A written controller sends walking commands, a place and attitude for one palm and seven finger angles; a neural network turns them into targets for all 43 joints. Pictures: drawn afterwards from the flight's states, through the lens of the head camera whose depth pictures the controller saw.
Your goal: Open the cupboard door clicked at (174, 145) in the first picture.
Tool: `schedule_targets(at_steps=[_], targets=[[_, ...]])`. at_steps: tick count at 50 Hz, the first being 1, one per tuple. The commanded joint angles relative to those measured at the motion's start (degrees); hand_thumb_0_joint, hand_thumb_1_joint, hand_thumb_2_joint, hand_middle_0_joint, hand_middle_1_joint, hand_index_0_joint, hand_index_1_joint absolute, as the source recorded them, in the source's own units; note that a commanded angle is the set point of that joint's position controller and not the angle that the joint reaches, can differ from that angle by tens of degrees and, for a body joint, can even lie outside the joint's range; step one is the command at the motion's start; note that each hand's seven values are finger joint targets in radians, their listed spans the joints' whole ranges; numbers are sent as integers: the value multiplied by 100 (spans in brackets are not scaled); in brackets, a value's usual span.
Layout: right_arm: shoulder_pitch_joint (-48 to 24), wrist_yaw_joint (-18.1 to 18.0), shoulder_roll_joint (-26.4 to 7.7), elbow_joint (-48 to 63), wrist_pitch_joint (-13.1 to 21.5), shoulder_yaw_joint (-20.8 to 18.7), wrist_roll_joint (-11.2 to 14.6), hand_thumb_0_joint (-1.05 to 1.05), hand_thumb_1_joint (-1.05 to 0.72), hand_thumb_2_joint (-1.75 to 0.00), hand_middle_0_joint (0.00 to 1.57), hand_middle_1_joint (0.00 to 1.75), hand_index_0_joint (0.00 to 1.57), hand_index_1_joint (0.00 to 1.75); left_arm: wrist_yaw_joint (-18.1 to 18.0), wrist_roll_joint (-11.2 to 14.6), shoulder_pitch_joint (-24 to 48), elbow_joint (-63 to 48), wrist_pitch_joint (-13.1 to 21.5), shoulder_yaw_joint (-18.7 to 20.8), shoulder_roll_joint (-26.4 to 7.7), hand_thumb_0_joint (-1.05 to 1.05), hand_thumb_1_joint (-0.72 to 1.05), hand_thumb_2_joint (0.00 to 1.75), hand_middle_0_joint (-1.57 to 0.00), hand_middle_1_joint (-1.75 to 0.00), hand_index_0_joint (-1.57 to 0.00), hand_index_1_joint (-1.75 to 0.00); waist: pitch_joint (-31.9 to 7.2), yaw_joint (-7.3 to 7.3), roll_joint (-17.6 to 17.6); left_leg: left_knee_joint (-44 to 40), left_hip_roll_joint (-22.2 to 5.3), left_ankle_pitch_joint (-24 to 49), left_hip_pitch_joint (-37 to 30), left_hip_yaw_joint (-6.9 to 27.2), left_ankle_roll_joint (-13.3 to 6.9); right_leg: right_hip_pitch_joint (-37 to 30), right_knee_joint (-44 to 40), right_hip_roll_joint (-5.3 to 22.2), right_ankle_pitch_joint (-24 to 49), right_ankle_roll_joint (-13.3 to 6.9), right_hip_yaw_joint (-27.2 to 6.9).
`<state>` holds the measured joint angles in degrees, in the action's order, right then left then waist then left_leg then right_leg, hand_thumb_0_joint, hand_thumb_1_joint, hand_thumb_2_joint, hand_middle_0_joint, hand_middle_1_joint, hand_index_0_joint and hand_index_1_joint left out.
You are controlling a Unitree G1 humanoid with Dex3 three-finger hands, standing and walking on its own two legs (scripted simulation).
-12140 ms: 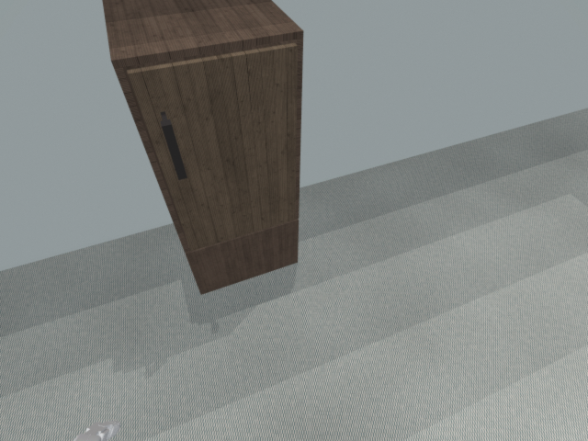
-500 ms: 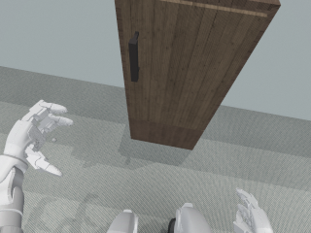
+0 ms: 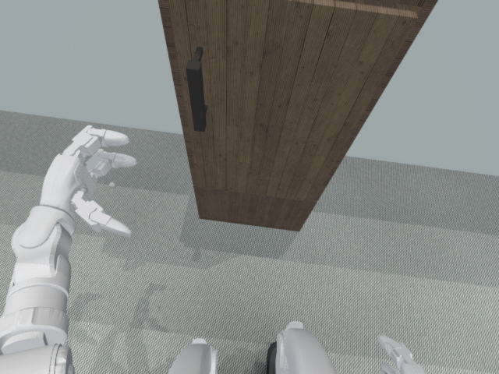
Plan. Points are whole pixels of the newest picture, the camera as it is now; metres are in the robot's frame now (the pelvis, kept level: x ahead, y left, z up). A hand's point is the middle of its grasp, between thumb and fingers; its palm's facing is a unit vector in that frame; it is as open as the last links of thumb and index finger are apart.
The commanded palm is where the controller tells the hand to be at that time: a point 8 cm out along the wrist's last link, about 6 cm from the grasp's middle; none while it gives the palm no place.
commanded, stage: move the hooked fingers beside the handle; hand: left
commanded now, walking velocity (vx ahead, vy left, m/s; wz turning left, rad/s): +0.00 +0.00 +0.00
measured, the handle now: (199, 92) +0.59 +0.10 +0.04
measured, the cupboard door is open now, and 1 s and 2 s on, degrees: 0 0 0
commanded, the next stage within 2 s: slide the fingers in behind the handle in 1.70 s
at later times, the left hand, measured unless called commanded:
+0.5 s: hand (142, 139) +0.48 +0.18 +0.04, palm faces -0.14 -0.99 -0.02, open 14.0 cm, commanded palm +0.46 +0.23 +0.04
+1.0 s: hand (162, 107) +0.55 +0.16 +0.04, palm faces -0.14 -0.99 -0.01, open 14.0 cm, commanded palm +0.53 +0.20 +0.04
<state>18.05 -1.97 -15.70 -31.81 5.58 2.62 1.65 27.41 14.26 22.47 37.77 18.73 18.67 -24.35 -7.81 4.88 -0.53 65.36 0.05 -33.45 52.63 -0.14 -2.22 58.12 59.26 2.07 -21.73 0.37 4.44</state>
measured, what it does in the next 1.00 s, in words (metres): stands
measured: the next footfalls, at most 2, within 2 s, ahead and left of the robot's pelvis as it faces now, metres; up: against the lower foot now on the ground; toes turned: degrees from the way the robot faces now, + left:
none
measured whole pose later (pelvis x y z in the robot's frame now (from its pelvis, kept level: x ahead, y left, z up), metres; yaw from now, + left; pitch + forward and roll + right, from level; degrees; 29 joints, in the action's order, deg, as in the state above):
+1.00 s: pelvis -0.01 -0.01 -0.03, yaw -2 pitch +29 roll -4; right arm 22.0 0.0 -16.2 -32.8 -3.0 4.6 -1.3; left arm 21.8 2.5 61.4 71.0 20.2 25.3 -38.1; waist -6.0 15.1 -1.5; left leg 71.6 -1.8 -34.3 66.4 -0.1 -1.9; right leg 71.7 63.5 0.4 -20.8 -0.4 4.6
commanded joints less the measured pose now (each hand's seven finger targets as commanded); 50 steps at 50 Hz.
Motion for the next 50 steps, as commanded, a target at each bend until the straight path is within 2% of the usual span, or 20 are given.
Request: schedule_targets(at_steps=[1,3,6,9,10,12,14,15,21,24,26,28,34,36,40,43,45,47,49,50], targets=[[464,-40,-969,502,105,-456,-34,0,-90,-90,20,30,20,30,-77,80,2024,-910,487,492,-1437,0,-50,30,-30,-120,-30,-120,-2438,-19,-592,-969,-82,3269,-1200,334,339,-1756,-338,-240,1347,-158,-163],[488,-38,-973,480,50,-443,-43,0,-90,-90,20,30,20,30,-120,35,2169,-731,514,595,-1597,0,-50,30,-30,-120,-30,-120,-2466,-22,-555,-940,-74,3255,-1042,321,301,-1897,-295,-240,1471,-180,-182],[497,-6,-941,452,-45,-438,-35,0,-90,-90,20,30,20,30,-148,-39,2316,-403,489,416,-1398,0,-50,30,-30,-120,-30,-120,-2334,40,-587,-955,-77,3120,-953,257,256,-1833,-345,-229,1474,-150,-208],[580,-16,-989,382,-143,-418,-36,0,-90,-90,20,30,20,30,-151,-125,2826,134,471,472,-1550,0,-50,30,-30,-120,-30,-120,-2168,173,-239,-916,-61,2666,-550,216,168,-1896,-346,-251,1423,-148,-253],[588,-18,-970,371,-165,-424,-33,0,-90,-90,20,30,20,30,-153,-155,3009,176,482,352,-1432,0,-50,30,-30,-120,-30,-120,-2227,215,-319,-900,-43,2550,-541,195,147,-1861,-341,-240,1395,-140,-272],[617,-11,-970,336,-194,-412,-56,0,-90,-90,20,30,20,30,-169,-193,3363,309,545,414,-1556,0,-50,30,-30,-120,-30,-120,-2314,231,-477,-857,-25,2404,-498,174,137,-1835,-338,-234,1320,-150,-310],[706,-20,-998,304,-234,-421,-78,0,-90,-90,20,30,20,30,-158,-230,3576,256,677,688,-1943,0,-50,30,-30,-120,-30,-120,-2671,168,-510,-807,-34,2700,-636,198,141,-2031,-267,-253,1576,-172,-342],[702,-7,-965,324,-244,-424,-80,0,-90,-90,20,30,20,30,-148,-245,3668,179,724,514,-1763,0,-50,30,-30,-120,-30,-120,-2825,200,-661,-789,-28,2865,-761,202,148,-2006,-240,-245,1686,-166,-343],[850,1,-991,180,-383,-385,-104,0,-90,-90,20,30,20,30,-205,-347,4195,961,686,676,-2017,0,-50,30,-30,-120,-30,-120,-2579,376,-379,-682,-38,2450,-231,173,78,-1999,-232,-265,1619,-136,-390],[935,29,-1001,199,-436,-385,-131,0,-90,-90,20,30,20,30,-220,-428,4331,1016,690,696,-2094,0,-50,30,-30,-120,-30,-120,-2873,351,-710,-669,-23,2640,-410,157,90,-2003,-210,-276,1720,-151,-404],[975,36,-1012,197,-480,-377,-147,0,-90,-90,20,30,20,30,-239,-471,4331,1170,699,767,-2200,0,-50,30,-30,-120,-30,-120,-2862,361,-614,-627,-32,2615,-312,154,81,-2005,-204,-276,1742,-146,-419],[1007,42,-1000,182,-507,-367,-160,0,-90,-90,20,30,20,30,-246,-472,4689,1185,734,625,-2071,0,-50,30,-30,-120,-30,-120,-2788,509,-651,-591,-41,2612,-295,198,67,-1856,-165,-297,1733,-155,-382],[1175,52,-1071,122,-612,-317,-197,0,-90,-90,20,30,20,30,-348,-640,5268,1716,683,797,-2463,0,-50,30,-30,-120,-30,-120,-2687,672,-545,-522,-48,2189,65,181,33,-1762,-202,-330,1447,-127,-426],[1213,55,-1086,97,-626,-304,-216,0,-90,-90,20,30,20,30,-410,-729,5550,1788,680,790,-2558,0,-50,30,-30,-120,-30,-120,-2654,738,-675,-490,-44,2082,95,217,24,-1604,-191,-322,1288,-120,-425],[1333,100,-1107,49,-653,-299,-283,0,-90,-90,20,30,20,30,-461,-851,6038,1752,749,665,-2515,0,-50,30,-30,-120,-30,-120,-3099,851,-1202,-371,-71,2515,-394,313,74,-1239,-63,-342,1391,-154,-343],[1427,106,-1161,58,-708,-256,-295,0,-90,-90,20,30,20,30,-503,-888,6152,2106,658,794,-2735,0,-50,30,-30,-120,-30,-120,-2938,945,-923,-308,-85,2413,-107,360,41,-1202,-28,-370,1347,-161,-314],[1476,122,-1166,43,-746,-235,-317,0,-90,-90,20,30,20,30,-540,-990,6379,2289,543,712,-2723,0,-50,30,-30,-120,-30,-120,-2845,1024,-987,-300,-94,2308,27,347,31,-1131,-45,-370,1282,-142,-314],[1533,141,-1194,122,-795,-211,-330,0,-90,-90,20,30,20,30,-582,-1086,6110,2371,469,864,-2940,0,-50,30,-30,-120,-30,-120,-2932,909,-1019,-312,-83,2348,117,328,34,-1243,-10,-363,1330,-154,-314],[1591,170,-1203,187,-849,-228,-356,0,-90,-90,20,30,20,30,-578,-1128,5922,2114,526,1010,-3097,0,-50,30,-30,-120,-30,-120,-3402,761,-1265,-316,-113,2865,-340,387,96,-1240,85,-372,1587,-188,-259],[1564,201,-1164,203,-872,-238,-355,0,-90,-90,20,30,20,30,-571,-1110,5916,2007,537,792,-2793,0,-50,30,-30,-120,-30,-120,-3432,803,-1386,-303,-126,3042,-505,383,111,-1148,72,-376,1676,-178,-261]])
